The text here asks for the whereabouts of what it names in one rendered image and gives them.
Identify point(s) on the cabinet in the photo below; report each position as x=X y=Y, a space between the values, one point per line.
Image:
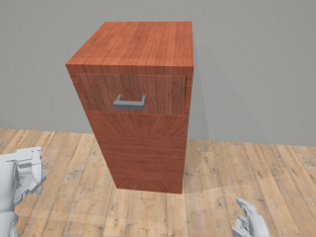
x=144 y=152

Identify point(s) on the drawer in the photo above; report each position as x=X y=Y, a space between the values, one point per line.
x=164 y=94

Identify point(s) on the handle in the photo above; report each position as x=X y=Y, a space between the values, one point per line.
x=129 y=105

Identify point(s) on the robot left forearm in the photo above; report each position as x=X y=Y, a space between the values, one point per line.
x=8 y=221

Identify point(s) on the robot left hand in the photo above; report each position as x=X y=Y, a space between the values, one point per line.
x=27 y=164

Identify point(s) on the robot right hand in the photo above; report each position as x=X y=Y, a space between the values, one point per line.
x=254 y=225

